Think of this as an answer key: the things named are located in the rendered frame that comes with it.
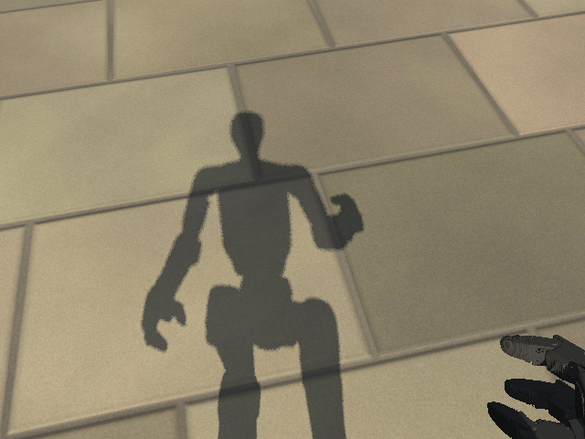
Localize right robot hand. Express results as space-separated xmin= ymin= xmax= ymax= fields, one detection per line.
xmin=487 ymin=335 xmax=585 ymax=439

